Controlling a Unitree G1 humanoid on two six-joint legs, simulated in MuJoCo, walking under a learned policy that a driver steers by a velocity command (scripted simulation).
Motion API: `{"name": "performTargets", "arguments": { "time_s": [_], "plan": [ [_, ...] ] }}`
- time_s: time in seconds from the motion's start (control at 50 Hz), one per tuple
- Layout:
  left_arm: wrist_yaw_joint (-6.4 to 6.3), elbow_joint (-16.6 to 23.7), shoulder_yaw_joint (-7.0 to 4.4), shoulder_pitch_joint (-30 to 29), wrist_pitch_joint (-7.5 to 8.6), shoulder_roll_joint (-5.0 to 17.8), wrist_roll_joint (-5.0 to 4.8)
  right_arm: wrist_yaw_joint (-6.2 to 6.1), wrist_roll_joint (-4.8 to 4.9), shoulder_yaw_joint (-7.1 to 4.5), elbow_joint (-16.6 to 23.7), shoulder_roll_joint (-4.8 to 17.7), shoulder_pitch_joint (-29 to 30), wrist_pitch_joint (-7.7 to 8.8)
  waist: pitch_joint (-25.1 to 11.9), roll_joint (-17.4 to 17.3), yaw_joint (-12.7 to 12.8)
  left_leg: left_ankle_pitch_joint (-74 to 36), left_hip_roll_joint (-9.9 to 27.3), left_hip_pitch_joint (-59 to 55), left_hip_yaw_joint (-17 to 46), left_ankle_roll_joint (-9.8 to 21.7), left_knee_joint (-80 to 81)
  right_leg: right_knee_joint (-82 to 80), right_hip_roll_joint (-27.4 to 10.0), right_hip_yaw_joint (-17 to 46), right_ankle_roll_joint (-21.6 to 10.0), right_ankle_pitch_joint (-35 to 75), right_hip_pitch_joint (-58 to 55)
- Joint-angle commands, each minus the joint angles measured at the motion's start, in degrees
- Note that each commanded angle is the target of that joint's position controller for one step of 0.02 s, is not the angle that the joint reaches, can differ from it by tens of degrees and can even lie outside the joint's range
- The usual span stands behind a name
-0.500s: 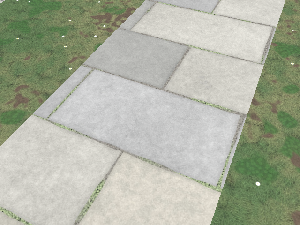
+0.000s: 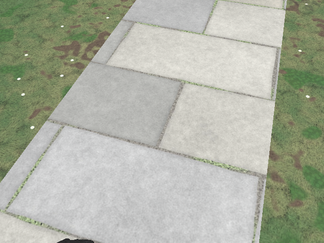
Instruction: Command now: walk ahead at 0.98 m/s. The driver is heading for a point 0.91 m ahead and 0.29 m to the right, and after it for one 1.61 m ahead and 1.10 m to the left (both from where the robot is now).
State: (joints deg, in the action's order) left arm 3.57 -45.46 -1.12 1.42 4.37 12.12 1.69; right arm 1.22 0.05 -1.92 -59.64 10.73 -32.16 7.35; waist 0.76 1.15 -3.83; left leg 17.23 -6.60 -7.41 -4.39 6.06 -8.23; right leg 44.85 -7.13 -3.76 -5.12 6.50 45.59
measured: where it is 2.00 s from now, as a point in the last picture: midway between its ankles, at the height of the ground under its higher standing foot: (202, 103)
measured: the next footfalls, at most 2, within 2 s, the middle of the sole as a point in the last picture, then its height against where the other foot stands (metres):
right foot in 0.14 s outside the picture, level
left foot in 0.58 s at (139, 178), level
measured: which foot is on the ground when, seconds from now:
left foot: down 0.00-0.16, up 0.18-0.56, down 0.58-0.98, up 1.00-1.00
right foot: up 0.00-0.12, down 0.14-0.58, up 0.60-0.98, down 1.00-1.00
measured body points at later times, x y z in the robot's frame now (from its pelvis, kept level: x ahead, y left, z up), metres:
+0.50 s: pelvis +0.48 -0.02 +0.00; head +0.52 -0.02 +0.45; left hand +0.43 +0.26 -0.13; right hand +0.73 -0.25 -0.05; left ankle +0.73 +0.12 -0.69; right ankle +0.32 -0.07 -0.73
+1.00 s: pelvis +0.91 -0.13 -0.03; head +0.94 -0.15 +0.42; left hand +1.26 -0.12 -0.08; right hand +0.68 -0.28 -0.16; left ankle +0.77 +0.10 -0.71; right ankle +1.03 -0.27 -0.73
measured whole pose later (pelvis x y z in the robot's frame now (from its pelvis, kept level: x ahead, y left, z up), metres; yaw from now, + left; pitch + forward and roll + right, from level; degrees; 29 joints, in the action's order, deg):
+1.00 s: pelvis +0.91 -0.13 -0.03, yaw -37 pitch +1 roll +2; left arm 4.6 -37.0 -0.6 -3.6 3.3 15.7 3.5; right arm -0.7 -0.6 -1.2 -55.4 13.6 -30.9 5.7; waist 2.9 2.5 -4.5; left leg 26.7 2.5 -12.2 -16.9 -2.9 -24.8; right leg 34.8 1.9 -5.9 -10.4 2.0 34.1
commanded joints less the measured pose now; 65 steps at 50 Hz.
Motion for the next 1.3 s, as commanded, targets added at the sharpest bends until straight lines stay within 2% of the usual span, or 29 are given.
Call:
{"name": "performTargets", "arguments": {
  "time_s": [0.02,0.08,0.14,0.16,0.18,0.2,0.24,0.28,0.32,0.4,0.48,0.54,0.56,0.58,0.6,0.62,0.66,0.74,0.84,0.9,0.96,1.0,1.02,1.04,1.06,1.08,1.12,1.18,1.3],
  "plan": [
    [0.09,4.6,0.60,-7.3,0.58,1.7,-0.83,-0.79,0.30,-0.73,3.2,8.3,0.8,1.53,9.2,-2.7,1.9,-39.4,14.7,11.4,4.0,2.5,9.4,-10.4,3.9,-3.9,-1.4,5.8,-12.8],
    [-1.11,4.1,-0.52,-3.7,0.58,5.3,-0.56,-1.87,-1.05,-1.01,2.5,11.6,0.0,0.42,2.5,-6.7,4.7,-72.0,16.6,-2.6,2.2,0.9,-3.4,-13.3,10.5,-6.2,-3.4,-4.3,-18.4],
    [-3.55,-4.3,-3.64,25.7,0.27,11.7,0.05,-3.08,-2.79,-2.09,3.2,14.4,5.5,-1.77,-12.1,-8.3,19.0,-66.6,16.2,5.7,0.2,1.2,-43.6,-14.7,9.0,-1.5,-7.1,-16.5,-48.3],
    [-4.30,-5.5,-5.14,31.6,-0.10,16.3,1.33,-2.07,-1.97,-0.80,5.6,7.4,4.8,-1.15,-17.1,2.5,17.0,-29.7,9.4,24.9,0.1,0.9,-66.9,-12.6,-4.6,17.2,-11.2,-32.1,-63.2],
    [-3.06,-6.1,-5.61,28.6,-0.32,16.4,0.98,-0.51,0.80,-0.28,7.4,4.7,0.1,0.33,-21.7,16.2,10.3,8.0,0.9,45.3,6.7,-0.8,-81.0,-25.7,-13.3,51.5,-19.0,-39.3,-73.1],
    [-2.19,-5.9,-5.26,23.2,-0.07,12.6,0.19,-1.06,0.07,-0.59,9.5,8.2,8.4,0.88,-12.6,7.3,10.1,1.6,6.2,52.7,9.2,0.8,-79.4,-29.5,-9.8,47.3,-16.7,-37.0,-67.8],
    [-1.93,-6.9,-4.12,19.4,0.50,6.9,-0.12,-0.86,-1.38,-0.09,12.1,7.1,15.7,1.41,-2.8,-4.1,6.6,-3.5,10.6,49.0,9.2,0.3,-70.2,-31.9,-5.7,34.3,-13.6,-26.1,-50.3],
    [-2.90,-8.1,-3.13,19.2,1.01,5.1,-0.46,0.02,-3.72,0.53,14.1,5.0,16.7,-0.30,1.0,-3.7,2.1,-1.7,12.4,44.5,9.1,-2.5,-64.2,-34.1,-1.3,28.5,-12.4,-23.1,-38.4],
    [-3.28,-8.2,-3.40,20.1,1.96,6.9,-1.52,0.68,-4.43,0.89,16.6,4.9,19.8,-1.64,3.9,-2.1,1.1,-0.4,13.8,45.4,7.7,-5.2,-58.2,-36.7,-0.1,26.4,-13.3,-22.2,-32.4],
    [-2.73,-6.0,-4.46,20.6,2.90,10.1,-1.56,1.63,-2.67,2.08,22.9,5.6,34.4,-1.77,8.2,-0.4,4.1,-17.9,11.9,35.2,3.5,-8.1,-33.6,-41.3,4.9,20.2,-10.6,-12.4,-20.5],
    [-2.17,-5.7,-5.42,24.8,2.68,12.6,-2.28,0.89,-1.46,1.60,24.6,8.3,37.8,-1.84,4.6,1.8,7.3,-24.8,8.8,29.4,3.6,-7.0,-24.0,-37.2,3.1,21.3,-7.4,2.9,-32.3],
    [-2.91,-5.1,-6.14,24.8,1.90,15.9,-1.59,-0.76,-1.59,-0.55,22.2,13.3,26.5,-1.22,-5.0,1.9,1.9,-13.4,5.5,16.3,3.7,-5.2,-20.3,-16.9,3.6,21.0,-4.1,21.8,-40.9],
    [-2.77,-4.3,-6.44,22.3,1.91,16.9,-1.37,-1.86,-1.84,-1.70,19.8,15.5,15.7,-1.04,-10.5,1.5,-4.1,-10.3,8.2,3.5,4.6,-4.6,-22.0,-3.0,6.0,20.2,-3.1,18.1,-34.7],
    [-2.64,-2.2,-4.87,21.0,2.30,10.8,-1.17,-3.17,-3.47,-3.14,18.6,20.0,3.3,-1.07,-19.4,-3.6,-8.5,9.5,20.4,-10.0,16.5,-3.8,-22.7,16.6,9.0,17.1,-3.1,0.6,-25.4],
    [-2.80,1.7,-2.88,27.3,2.30,3.0,-4.92,-2.64,-5.23,-3.94,18.9,24.0,6.0,-1.27,-27.6,-24.9,-1.1,23.3,36.5,-20.5,49.7,1.7,-9.8,33.9,14.5,11.6,-1.4,-34.0,-8.5],
    [-3.61,0.8,-2.77,24.9,1.24,7.1,-3.56,-2.05,-4.48,-4.18,19.7,19.7,11.2,-1.91,-21.4,-18.1,-0.3,32.3,34.5,-13.9,52.5,2.8,-5.8,38.7,9.1,10.1,-2.6,-29.5,-1.4],
    [-2.66,1.0,-3.26,16.5,0.04,8.7,-1.60,-1.61,-3.78,-2.15,19.2,10.8,16.1,-1.98,-6.9,-4.3,-0.3,13.2,28.6,1.3,31.2,1.0,-6.4,33.7,4.4,8.3,-2.1,-22.3,-1.3],
    [-0.21,5.3,-2.25,9.7,-3.09,3.9,0.27,-0.86,-1.43,-0.87,12.9,6.0,11.1,-0.55,-0.1,-6.3,2.7,-9.1,22.6,9.9,10.3,-3.0,-4.2,30.7,0.6,7.1,-1.6,-20.4,-0.8],
    [1.43,10.7,-1.18,1.2,-3.74,5.4,-0.26,-0.74,-1.39,-1.21,12.0,8.2,13.4,0.88,4.1,-4.6,5.3,-24.8,19.1,14.0,-5.9,-4.1,0.5,18.1,1.7,2.1,-1.9,-6.8,-1.6],
    [2.38,13.0,0.02,-5.3,-3.15,4.7,0.73,-1.24,-1.30,-1.30,10.4,10.5,9.7,0.85,9.8,-1.7,4.6,-42.3,18.9,14.9,-11.4,-4.8,1.3,1.3,4.3,-4.3,-3.9,-4.0,-9.2],
    [1.37,7.5,-0.45,7.3,-1.37,6.3,2.14,-2.45,-0.69,-1.82,9.3,16.7,7.0,-0.33,1.8,-5.2,10.2,-71.5,20.4,12.5,-9.6,-2.9,-15.0,-7.1,13.4,-4.8,-5.1,-6.6,-30.8],
    [-0.70,0.9,-2.20,23.9,-0.57,10.5,2.96,-2.55,0.47,-1.50,9.5,17.1,8.9,-1.28,-5.8,-5.9,17.8,-58.5,17.7,17.7,-9.5,-2.5,-41.2,-17.6,10.4,1.7,-7.0,2.3,-50.6],
    [-2.64,3.9,-4.21,19.5,-0.71,19.1,-2.50,-2.27,-0.39,-0.46,11.3,12.4,4.9,-0.95,-14.3,10.4,11.4,14.3,9.5,35.1,-4.8,-5.1,-67.6,-6.7,-8.0,20.7,-8.6,38.9,-69.8],
    [-2.98,6.4,-3.69,19.8,-0.31,18.8,-0.14,-1.44,3.12,0.18,9.4,11.6,-4.1,-0.01,-34.9,9.8,10.9,23.0,4.2,42.2,16.3,-4.6,-82.1,-7.6,-21.6,39.2,-19.8,43.2,-81.8],
    [-2.29,5.6,-3.67,19.2,-0.32,15.8,0.37,-1.67,4.72,-1.41,10.3,16.1,3.2,0.04,-31.7,-0.3,12.7,17.9,6.2,40.8,17.7,-5.4,-80.6,-14.7,-18.3,32.9,-19.2,39.1,-71.1],
    [-1.75,4.5,-3.44,15.0,0.53,14.5,-1.07,-2.11,4.97,-1.52,12.2,14.3,7.0,-0.51,-19.0,-2.9,9.0,13.8,9.2,43.3,14.2,-6.3,-74.2,-18.6,-15.8,25.8,-16.9,30.8,-60.3],
    [-1.68,4.4,-1.99,6.9,1.84,8.6,-1.67,-3.37,3.15,-1.88,10.3,11.3,7.3,-2.93,-7.7,-5.3,3.2,8.3,13.2,39.5,10.9,-8.5,-69.2,-24.9,-11.6,16.4,-13.0,23.6,-41.5],
    [-1.75,4.2,-1.98,2.7,2.14,7.0,-0.44,-3.45,2.43,-2.48,10.5,7.9,4.6,-6.26,-4.6,0.1,-0.3,3.9,14.4,33.5,9.0,-9.9,-66.0,-29.9,-9.0,5.6,-10.4,22.9,-28.6],
    [-5.97,3.6,-2.47,0.4,-0.59,8.3,-0.41,-2.52,0.99,-2.69,15.9,6.7,13.2,-6.84,-3.8,2.6,0.9,-14.0,14.3,38.9,4.1,-9.6,-47.8,-29.4,-5.4,-7.4,-7.8,15.2,-32.8]
  ]
}}
Velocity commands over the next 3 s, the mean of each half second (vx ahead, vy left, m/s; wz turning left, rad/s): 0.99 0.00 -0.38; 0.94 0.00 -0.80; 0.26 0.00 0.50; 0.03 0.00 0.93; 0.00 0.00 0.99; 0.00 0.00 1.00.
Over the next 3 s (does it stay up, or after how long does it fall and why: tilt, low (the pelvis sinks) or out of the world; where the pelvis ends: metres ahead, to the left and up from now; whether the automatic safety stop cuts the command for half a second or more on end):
stays up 1.23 -0.22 0.00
